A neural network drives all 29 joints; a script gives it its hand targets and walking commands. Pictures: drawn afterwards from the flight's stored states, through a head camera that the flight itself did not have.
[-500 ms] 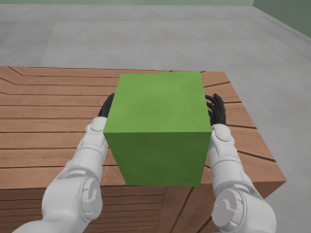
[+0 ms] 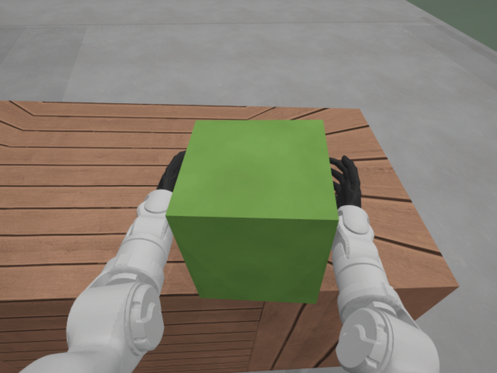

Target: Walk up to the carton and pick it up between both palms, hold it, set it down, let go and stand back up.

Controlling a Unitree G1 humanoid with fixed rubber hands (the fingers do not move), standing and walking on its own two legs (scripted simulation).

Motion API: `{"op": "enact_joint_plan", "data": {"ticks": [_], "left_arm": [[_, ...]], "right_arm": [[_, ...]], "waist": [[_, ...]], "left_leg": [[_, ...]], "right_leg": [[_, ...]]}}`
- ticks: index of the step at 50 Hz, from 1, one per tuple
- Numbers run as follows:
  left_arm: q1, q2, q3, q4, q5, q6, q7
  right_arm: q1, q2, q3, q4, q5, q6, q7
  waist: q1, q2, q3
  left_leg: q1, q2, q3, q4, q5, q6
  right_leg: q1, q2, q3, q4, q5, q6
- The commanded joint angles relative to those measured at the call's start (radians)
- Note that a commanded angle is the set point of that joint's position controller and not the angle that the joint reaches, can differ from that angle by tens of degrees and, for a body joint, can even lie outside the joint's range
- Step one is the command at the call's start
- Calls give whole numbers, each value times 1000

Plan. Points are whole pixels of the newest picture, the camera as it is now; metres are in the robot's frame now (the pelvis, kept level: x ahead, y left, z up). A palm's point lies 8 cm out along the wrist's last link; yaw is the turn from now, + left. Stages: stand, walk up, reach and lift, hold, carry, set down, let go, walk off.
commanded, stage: set down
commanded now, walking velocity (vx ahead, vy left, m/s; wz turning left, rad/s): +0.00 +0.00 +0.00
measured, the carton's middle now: (257, 214) +0.37 -0.01 +0.06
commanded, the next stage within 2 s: none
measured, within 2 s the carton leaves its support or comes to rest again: rests again in 0.60 s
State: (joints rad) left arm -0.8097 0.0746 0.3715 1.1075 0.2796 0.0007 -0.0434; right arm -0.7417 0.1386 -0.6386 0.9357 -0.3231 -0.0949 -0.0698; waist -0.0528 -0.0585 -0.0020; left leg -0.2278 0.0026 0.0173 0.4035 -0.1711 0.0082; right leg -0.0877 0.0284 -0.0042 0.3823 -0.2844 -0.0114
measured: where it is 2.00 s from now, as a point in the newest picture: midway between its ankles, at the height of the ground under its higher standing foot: outside the picture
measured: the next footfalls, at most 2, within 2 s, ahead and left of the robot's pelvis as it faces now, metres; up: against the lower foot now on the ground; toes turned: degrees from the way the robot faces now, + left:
none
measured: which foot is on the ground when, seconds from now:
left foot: down 0.00-1.00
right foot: down 0.00-1.00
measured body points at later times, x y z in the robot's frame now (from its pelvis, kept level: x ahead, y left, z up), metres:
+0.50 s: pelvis +0.01 +0.00 +0.00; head +0.04 +0.02 +0.45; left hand +0.43 +0.14 +0.05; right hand +0.40 -0.17 +0.06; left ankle +0.03 +0.12 -0.74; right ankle -0.05 -0.10 -0.74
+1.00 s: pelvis +0.01 +0.00 +0.00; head +0.06 +0.02 +0.45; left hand +0.44 +0.13 +0.04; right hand +0.40 -0.17 +0.04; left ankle +0.03 +0.12 -0.74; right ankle -0.05 -0.10 -0.74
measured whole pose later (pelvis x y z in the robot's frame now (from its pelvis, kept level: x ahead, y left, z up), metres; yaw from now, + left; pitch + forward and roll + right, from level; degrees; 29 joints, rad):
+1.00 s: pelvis +0.01 +0.00 +0.00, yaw +0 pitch +6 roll +0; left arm -0.81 0.04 0.40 1.12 0.29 -0.14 -0.04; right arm -0.68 0.15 -0.67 0.93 -0.36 -0.25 -0.06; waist -0.05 -0.06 0.00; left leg -0.35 0.00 0.02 0.40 -0.17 0.01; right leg -0.21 0.03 0.00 0.38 -0.28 -0.01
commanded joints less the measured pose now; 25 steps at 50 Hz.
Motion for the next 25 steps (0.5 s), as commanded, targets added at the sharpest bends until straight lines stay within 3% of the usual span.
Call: {"op": "enact_joint_plan", "data": {"ticks": [1, 6, 11, 12, 14, 19, 25], "left_arm": [[-693, -481, -51, -151, 46, -123, -128], [-705, -502, -81, -173, 38, -139, -125], [-676, -487, -61, -155, 54, -143, -121], [-669, -499, -74, -164, 50, -149, -120], [-651, -485, -63, -157, 56, -150, -118], [-626, -515, -69, -155, 60, -164, -111], [-624, -513, -69, -139, 73, -180, -100]], "right_arm": [[-578, 486, 223, -98, -164, -46, 123], [-554, 487, 206, -72, -170, -57, 121], [-554, 483, 210, -92, -175, -68, 121], [-538, 486, 209, -79, -178, -73, 117], [-531, 482, 217, -80, -170, -73, 122], [-520, 488, 217, -83, -185, -101, 118], [-515, 491, 208, -65, -202, -135, 121]], "waist": [[-62, 46, -502], [-87, 77, -526], [-73, 71, -533], [-92, 72, -548], [-69, 85, -533], [-78, 79, -565], [-61, 96, -594]], "left_leg": [[252, 30, 68, -66, 215, -15], [305, 36, 56, -48, 279, -29], [290, 33, 60, -35, 294, -25], [310, 35, 56, -30, 307, -27], [315, 38, 53, -30, 322, -27], [357, 45, 41, -3, 391, -27], [425, 57, 27, 26, 468, -21]], "right_leg": [[-88, -43, -57, -38, 518, 108], [-137, -34, -63, -36, 524, 104], [-140, -34, -62, -35, 539, 101], [-146, -34, -63, -33, 553, 103], [-160, -34, -62, -36, 535, 101], [-212, -31, -69, -41, 553, 98], [-330, -29, -86, -51, 490, 90]]}}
